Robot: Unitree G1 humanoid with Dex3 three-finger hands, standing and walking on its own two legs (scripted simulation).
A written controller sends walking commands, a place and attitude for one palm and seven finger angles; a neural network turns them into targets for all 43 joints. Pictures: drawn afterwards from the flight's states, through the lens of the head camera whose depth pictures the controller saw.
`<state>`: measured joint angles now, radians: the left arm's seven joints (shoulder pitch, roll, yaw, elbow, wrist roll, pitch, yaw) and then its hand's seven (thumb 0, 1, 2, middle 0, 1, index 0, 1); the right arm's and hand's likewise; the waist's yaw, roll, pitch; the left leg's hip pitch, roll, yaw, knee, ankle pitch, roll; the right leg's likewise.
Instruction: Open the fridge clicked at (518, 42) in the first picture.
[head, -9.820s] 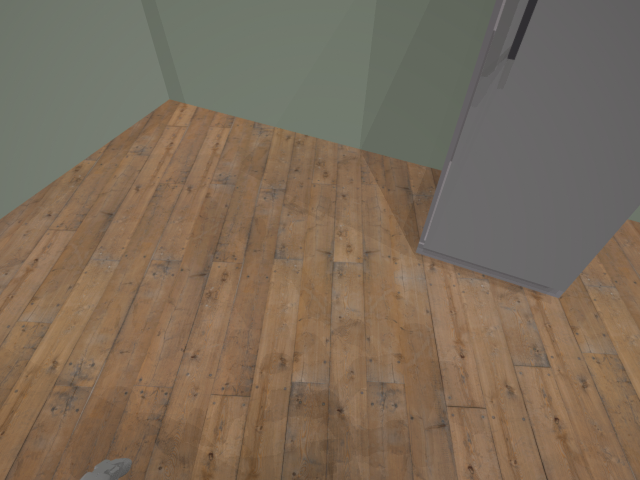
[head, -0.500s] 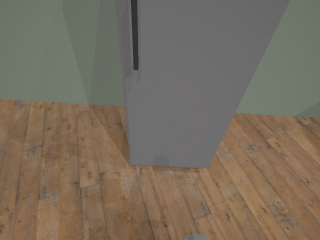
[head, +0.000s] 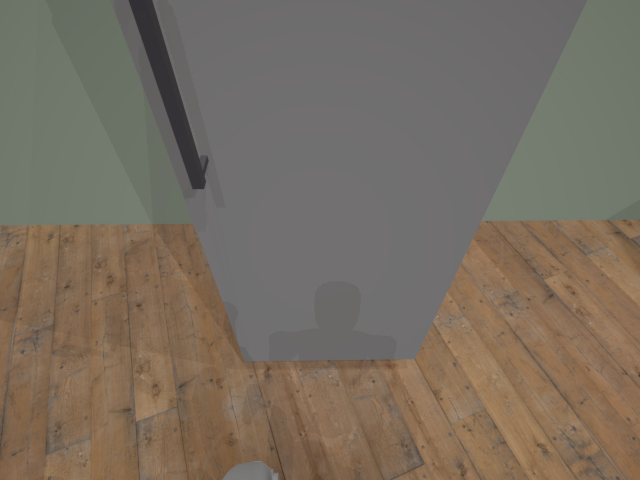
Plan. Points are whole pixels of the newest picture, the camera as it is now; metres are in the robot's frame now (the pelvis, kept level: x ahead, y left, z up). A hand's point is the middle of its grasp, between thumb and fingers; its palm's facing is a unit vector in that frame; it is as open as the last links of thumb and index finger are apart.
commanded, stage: come to a stop and stand still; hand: left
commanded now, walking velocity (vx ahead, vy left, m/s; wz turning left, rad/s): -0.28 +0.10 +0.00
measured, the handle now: (173, 82) +0.50 +0.19 +0.24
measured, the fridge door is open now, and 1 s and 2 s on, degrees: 0 0 0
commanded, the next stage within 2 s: look again from close up in 1.94 s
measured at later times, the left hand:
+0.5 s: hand out of the picture +0.03 +0.18 -0.17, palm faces +0.03 -0.96 -0.28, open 7.4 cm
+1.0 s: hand out of the picture -0.03 +0.15 -0.17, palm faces +0.04 -0.98 -0.20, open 7.3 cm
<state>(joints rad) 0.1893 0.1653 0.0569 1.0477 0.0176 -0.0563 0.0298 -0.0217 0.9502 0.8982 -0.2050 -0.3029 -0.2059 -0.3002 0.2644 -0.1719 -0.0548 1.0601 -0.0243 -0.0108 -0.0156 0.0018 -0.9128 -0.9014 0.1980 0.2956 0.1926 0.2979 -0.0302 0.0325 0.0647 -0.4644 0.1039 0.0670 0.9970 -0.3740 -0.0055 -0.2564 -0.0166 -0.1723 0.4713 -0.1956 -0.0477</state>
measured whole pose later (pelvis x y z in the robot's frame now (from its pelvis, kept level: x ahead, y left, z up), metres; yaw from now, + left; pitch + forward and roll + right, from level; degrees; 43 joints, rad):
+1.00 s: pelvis -0.05 -0.03 +0.01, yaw -1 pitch -3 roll +1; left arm 0.25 0.16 0.02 1.12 0.01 0.01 0.03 0.01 0.92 0.90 -0.20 -0.30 -0.20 -0.30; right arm 0.31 -0.12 -0.01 1.15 -0.02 0.02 -0.03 0.00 -0.91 -0.90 0.20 0.30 0.20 0.30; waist 0.01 0.00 0.03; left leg -0.13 0.03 0.03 0.41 -0.23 -0.02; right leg -0.23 0.00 -0.10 0.40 -0.13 -0.04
